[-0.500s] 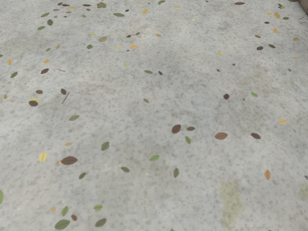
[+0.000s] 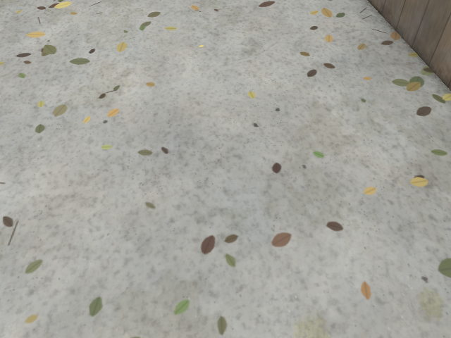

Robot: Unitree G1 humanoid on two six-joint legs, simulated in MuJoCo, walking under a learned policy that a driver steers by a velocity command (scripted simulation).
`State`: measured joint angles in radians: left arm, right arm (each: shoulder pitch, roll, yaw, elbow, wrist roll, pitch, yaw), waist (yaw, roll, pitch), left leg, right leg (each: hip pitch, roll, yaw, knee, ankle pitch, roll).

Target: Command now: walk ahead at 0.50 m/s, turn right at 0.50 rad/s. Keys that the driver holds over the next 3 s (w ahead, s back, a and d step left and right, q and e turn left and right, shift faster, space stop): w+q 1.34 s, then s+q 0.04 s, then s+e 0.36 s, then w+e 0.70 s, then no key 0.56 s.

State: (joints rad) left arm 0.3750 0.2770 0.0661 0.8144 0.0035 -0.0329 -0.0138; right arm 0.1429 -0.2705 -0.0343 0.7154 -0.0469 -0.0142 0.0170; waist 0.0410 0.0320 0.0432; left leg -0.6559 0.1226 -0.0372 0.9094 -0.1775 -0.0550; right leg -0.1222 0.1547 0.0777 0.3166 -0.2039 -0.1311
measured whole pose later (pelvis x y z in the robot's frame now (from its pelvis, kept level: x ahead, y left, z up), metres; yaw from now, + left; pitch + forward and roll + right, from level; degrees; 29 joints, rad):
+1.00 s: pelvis +0.55 +0.07 +0.00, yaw +24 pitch +1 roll -1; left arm 0.32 0.26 0.04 0.80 0.02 -0.09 0.01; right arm 0.23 -0.32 -0.08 0.77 -0.04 0.01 0.05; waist 0.02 0.06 0.02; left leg -0.58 0.02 -0.04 1.09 -0.25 0.03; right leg -0.14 0.02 -0.12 0.32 -0.20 -0.05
